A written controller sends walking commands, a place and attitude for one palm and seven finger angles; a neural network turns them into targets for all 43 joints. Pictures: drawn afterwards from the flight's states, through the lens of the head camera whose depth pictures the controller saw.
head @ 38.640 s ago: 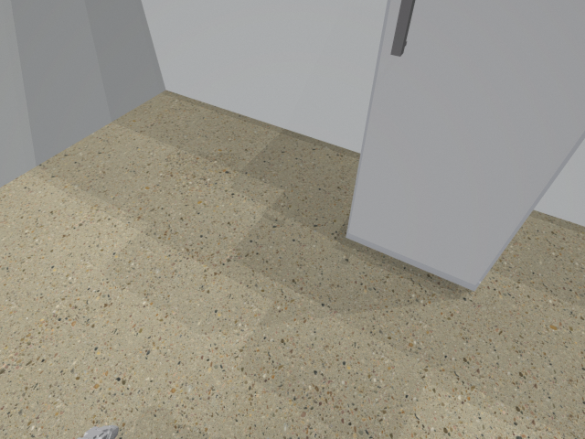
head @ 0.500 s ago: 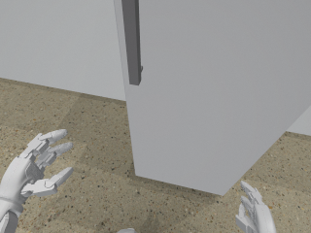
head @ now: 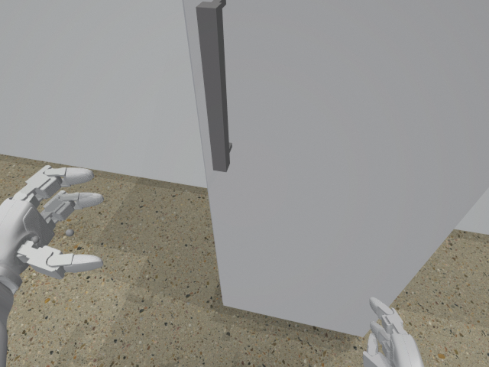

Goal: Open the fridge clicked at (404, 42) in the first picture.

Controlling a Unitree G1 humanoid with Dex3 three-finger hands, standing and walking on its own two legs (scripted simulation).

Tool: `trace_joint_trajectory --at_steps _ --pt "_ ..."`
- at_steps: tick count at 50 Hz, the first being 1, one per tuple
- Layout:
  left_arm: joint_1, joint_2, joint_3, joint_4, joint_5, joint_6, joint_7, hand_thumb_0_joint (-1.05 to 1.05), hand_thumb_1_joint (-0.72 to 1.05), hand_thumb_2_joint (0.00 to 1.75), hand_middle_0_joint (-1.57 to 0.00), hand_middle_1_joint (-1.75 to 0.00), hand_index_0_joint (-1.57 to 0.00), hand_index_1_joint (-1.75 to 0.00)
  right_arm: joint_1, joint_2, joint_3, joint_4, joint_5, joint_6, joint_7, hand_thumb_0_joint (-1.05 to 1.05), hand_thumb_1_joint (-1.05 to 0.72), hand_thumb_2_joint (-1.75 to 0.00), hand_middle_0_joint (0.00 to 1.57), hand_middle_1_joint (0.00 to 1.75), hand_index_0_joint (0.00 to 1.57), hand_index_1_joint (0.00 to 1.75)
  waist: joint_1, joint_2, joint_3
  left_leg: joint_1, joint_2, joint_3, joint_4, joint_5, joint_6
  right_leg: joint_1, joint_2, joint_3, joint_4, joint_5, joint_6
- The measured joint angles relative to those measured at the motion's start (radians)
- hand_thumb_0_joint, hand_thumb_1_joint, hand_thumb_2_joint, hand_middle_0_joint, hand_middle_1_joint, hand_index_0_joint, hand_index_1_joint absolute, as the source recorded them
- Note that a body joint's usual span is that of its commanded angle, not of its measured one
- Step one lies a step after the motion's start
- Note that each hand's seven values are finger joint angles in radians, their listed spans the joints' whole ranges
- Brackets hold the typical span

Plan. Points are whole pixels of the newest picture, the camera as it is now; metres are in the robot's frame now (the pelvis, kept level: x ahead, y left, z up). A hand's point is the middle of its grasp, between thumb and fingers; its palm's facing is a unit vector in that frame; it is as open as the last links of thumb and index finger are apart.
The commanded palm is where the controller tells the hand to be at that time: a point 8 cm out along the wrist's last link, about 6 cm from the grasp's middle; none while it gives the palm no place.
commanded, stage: raise the hand to about handle height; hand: left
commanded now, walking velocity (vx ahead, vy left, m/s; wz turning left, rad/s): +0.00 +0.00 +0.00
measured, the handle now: (220, 95) +0.45 +0.09 +0.25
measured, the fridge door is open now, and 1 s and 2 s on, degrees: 0 0 0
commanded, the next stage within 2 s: move the hooked fingers beside the handle in 1.02 s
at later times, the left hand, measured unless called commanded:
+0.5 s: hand (49, 144) +0.29 +0.27 +0.26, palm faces +0.01 -0.98 -0.18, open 13.9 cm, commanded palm +0.25 +0.31 +0.28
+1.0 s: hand (53, 140) +0.29 +0.27 +0.26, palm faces +0.02 -0.99 -0.16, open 14.0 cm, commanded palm +0.25 +0.31 +0.28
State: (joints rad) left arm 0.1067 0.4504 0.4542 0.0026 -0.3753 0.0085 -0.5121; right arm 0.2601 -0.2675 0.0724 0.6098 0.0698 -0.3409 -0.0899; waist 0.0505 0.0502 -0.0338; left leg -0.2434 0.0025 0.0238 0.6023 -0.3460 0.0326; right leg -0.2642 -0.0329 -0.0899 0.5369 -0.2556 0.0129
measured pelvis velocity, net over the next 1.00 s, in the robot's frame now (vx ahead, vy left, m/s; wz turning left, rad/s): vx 0.01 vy -0.01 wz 0.01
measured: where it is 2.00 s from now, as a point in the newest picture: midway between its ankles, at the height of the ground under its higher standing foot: outside the picture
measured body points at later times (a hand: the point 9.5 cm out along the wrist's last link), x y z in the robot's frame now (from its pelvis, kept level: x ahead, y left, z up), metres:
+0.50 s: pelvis +0.02 -0.01 +0.01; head +0.00 -0.03 +0.46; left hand +0.28 +0.33 +0.27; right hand +0.22 -0.22 -0.06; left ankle -0.01 +0.09 -0.73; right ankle +0.02 -0.13 -0.73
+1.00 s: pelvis +0.01 -0.01 +0.01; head -0.01 -0.04 +0.46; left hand +0.28 +0.32 +0.27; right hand +0.22 -0.23 -0.06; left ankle -0.01 +0.09 -0.73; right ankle +0.02 -0.13 -0.73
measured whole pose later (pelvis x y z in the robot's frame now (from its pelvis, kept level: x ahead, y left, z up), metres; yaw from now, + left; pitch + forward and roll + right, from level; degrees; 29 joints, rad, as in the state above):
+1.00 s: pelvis +0.01 -0.01 +0.01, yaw +0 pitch -2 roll +0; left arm -0.28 0.60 0.53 0.07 -0.33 0.38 -0.54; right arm 0.20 -0.29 0.10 0.61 0.10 -0.21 -0.08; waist 0.06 0.07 -0.05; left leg -0.14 0.00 0.02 0.47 -0.30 0.02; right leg -0.18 -0.03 -0.10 0.46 -0.24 0.00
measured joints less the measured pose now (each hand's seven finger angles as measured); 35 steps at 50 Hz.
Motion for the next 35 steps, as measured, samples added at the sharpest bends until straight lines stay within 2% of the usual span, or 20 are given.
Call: trace_joint_trajectory --at_steps 15,29,35 --pt "-0.199 0.082 0.052 0.005 0.010 0.205 -0.029 -0.01 -0.46 0.32 -0.31 -1.17 -0.30 -1.17 -0.046 0.000 0.027 -0.006 0.015 0.069 0.010 0.01 -0.90 -0.90 0.20 0.30 0.20 0.30 0.018 0.014 -0.002 0.083 -0.008 -0.005 -0.100 0.031 -0.004 0.075 -0.003 -0.005 -0.076 0.014 -0.002" --pt "-0.408 0.165 0.083 0.078 0.039 0.348 -0.051 -0.02 -0.50 0.31 -0.31 -1.20 -0.31 -1.20 -0.062 -0.020 0.027 0.007 0.029 0.117 0.019 0.01 -0.90 -0.90 0.20 0.30 0.20 0.30 0.016 0.029 -0.014 0.107 -0.010 -0.008 -0.144 0.049 -0.010 0.089 -0.004 -0.008 -0.095 0.018 -0.007" --pt "-0.396 0.177 0.085 0.104 0.033 0.379 -0.067 -0.01 -0.50 0.30 -0.31 -1.20 -0.30 -1.20 -0.066 -0.032 0.020 -0.005 0.037 0.141 0.029 0.01 -0.90 -0.90 0.20 0.30 0.20 0.30 0.005 0.034 -0.026 0.097 -0.009 -0.002 -0.143 0.050 -0.011 0.073 -0.003 -0.002 -0.087 0.016 -0.008"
